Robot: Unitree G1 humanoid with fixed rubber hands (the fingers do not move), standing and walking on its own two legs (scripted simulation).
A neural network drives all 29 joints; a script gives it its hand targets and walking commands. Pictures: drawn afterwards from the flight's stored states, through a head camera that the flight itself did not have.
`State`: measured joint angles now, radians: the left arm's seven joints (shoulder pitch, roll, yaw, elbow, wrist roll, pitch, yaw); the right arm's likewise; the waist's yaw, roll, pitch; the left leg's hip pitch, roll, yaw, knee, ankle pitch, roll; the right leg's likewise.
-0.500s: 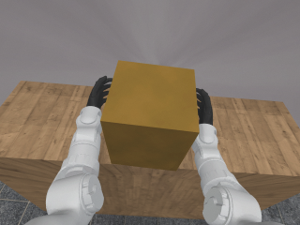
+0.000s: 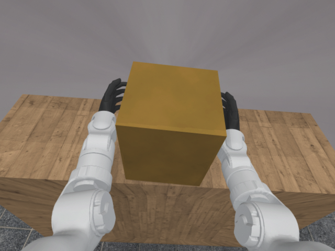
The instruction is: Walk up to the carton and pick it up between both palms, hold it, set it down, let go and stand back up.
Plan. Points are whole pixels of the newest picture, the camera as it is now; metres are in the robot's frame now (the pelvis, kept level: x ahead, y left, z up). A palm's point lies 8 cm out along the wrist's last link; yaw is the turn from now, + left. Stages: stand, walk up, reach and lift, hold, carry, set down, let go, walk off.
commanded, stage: reach and lift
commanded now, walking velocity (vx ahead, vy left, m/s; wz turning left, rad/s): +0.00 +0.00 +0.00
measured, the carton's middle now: (168, 128) +0.40 +0.01 +0.07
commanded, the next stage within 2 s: none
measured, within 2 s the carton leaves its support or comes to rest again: neither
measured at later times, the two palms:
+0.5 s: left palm (98, 109) +0.37 +0.18 +0.16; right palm (233, 116) +0.37 -0.13 +0.16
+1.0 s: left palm (101, 98) +0.36 +0.16 +0.20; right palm (250, 98) +0.36 -0.14 +0.21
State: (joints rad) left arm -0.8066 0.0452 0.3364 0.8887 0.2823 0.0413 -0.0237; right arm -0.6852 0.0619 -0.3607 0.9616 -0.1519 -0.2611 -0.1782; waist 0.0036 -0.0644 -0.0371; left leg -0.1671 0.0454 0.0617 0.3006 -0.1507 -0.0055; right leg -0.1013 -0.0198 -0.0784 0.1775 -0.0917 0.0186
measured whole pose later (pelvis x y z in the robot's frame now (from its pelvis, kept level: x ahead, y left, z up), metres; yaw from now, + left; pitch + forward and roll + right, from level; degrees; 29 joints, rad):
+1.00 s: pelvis -0.03 -0.01 +0.00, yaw +2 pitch -7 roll -1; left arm -0.77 0.04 0.33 0.39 0.26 0.65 0.00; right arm -0.87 -0.07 -0.07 0.76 0.19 0.27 -0.19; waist -0.08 -0.06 0.01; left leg -0.05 0.04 0.02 0.32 -0.14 -0.01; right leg -0.01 -0.02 -0.09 0.27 -0.13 0.01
